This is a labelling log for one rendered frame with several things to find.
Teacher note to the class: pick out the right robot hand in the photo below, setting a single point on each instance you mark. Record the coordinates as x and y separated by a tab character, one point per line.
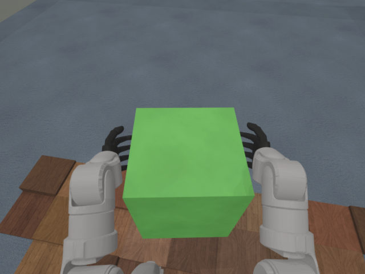
260	141

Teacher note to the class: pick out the left robot forearm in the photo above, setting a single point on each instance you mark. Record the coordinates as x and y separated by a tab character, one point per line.
91	233

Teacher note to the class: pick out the robot left thigh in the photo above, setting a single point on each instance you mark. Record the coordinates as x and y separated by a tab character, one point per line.
148	268

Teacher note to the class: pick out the left robot hand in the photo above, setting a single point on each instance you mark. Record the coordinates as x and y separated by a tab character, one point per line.
111	143

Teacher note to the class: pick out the robot right upper arm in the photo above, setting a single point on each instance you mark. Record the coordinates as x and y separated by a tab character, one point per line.
282	266

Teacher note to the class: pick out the carton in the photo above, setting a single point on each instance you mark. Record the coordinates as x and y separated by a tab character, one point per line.
187	174

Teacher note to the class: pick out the right robot forearm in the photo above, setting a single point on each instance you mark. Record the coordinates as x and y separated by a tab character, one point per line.
285	228

